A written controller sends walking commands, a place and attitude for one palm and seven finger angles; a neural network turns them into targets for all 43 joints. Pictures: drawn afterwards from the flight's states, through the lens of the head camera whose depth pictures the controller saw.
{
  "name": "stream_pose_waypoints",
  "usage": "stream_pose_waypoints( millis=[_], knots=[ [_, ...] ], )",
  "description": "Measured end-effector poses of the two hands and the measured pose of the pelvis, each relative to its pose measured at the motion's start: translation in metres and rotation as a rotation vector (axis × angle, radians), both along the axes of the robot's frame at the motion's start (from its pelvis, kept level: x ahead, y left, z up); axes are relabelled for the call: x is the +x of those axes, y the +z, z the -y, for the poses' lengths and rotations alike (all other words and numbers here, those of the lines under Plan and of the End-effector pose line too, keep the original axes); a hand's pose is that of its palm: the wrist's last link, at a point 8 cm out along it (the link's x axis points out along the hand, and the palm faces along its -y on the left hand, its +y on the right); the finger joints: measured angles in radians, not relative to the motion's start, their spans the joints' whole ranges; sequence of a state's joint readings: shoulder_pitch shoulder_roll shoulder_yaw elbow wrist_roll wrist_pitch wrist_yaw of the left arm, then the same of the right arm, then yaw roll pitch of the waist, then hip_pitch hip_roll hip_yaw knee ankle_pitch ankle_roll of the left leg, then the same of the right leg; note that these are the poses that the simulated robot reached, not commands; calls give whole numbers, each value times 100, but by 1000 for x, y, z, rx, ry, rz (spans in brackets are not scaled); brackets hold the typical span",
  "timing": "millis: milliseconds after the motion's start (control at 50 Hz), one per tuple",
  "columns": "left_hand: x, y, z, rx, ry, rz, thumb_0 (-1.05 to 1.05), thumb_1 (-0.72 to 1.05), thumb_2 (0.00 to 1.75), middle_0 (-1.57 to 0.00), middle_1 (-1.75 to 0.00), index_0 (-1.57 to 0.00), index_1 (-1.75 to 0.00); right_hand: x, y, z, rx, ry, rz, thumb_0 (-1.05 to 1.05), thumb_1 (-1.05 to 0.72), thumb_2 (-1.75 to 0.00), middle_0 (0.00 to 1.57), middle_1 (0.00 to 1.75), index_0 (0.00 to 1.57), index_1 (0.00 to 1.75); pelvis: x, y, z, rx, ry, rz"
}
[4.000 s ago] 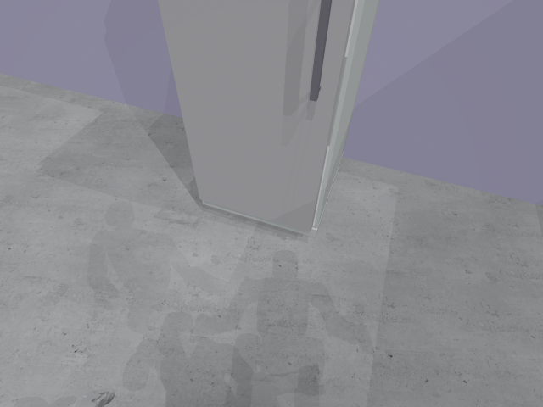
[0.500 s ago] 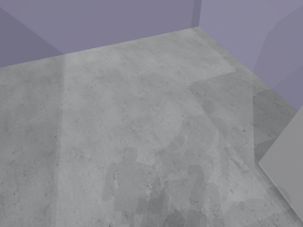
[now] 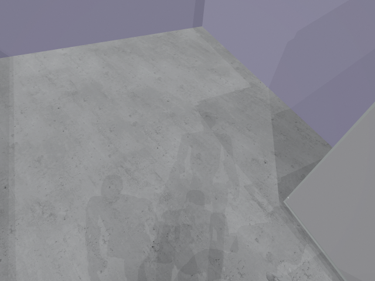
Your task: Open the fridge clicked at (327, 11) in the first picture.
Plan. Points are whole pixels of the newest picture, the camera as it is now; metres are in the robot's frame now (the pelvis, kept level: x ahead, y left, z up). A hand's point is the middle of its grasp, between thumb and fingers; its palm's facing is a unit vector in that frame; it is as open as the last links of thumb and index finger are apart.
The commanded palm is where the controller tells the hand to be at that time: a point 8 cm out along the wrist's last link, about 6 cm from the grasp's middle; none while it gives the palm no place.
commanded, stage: turn to face it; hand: right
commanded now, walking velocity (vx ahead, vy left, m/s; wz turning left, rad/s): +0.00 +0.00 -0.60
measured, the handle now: out of the picture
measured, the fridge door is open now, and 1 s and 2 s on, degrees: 0 0 0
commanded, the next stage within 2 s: take the last steps up to it in 1.62 s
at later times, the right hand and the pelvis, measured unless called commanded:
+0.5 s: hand out of the picture +0.03 -0.29 -0.17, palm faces +0.32 +0.91 -0.26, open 7.4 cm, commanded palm none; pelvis +0.03 -0.04 +0.00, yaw -17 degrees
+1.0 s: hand out of the picture +0.01 -0.19 -0.14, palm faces +0.57 +0.78 -0.26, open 7.4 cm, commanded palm none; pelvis +0.05 +0.01 +0.01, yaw -36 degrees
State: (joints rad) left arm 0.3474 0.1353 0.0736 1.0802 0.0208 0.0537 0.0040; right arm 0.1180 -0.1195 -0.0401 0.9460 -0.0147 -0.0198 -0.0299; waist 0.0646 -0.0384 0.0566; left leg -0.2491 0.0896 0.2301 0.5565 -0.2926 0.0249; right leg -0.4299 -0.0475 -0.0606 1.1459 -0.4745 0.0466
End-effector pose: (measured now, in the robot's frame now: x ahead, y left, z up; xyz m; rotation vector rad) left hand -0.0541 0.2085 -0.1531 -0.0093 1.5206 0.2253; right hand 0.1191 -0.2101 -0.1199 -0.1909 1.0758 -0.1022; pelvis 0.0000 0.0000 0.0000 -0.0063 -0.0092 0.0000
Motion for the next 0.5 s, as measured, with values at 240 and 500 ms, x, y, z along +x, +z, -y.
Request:
stream_pose_waypoints(
  millis=[240,500],
  knots=[
    [208,35,-25,182,-333,358,0,91,90,-20,-30,-20,-30,-72,-25,73,-17,-225,-123,-1,-92,-90,20,30,20,30,15,-9,26,15,-151,-4],
    [252,49,34,144,-521,383,0,91,90,-20,-30,-20,-30,-107,-12,119,-34,-387,-168,1,-91,-90,19,30,20,29,28,4,45,38,-292,-22]
  ],
)
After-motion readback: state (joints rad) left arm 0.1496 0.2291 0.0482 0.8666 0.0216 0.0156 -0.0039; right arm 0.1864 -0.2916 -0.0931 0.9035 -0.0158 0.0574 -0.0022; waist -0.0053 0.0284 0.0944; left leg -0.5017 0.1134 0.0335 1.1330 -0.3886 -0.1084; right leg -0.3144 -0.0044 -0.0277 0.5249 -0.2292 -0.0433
